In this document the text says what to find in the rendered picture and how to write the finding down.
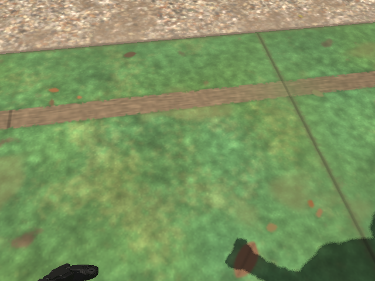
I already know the robot left hand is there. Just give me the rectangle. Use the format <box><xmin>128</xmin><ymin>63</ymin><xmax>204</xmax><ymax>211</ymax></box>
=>
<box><xmin>38</xmin><ymin>263</ymin><xmax>98</xmax><ymax>281</ymax></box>

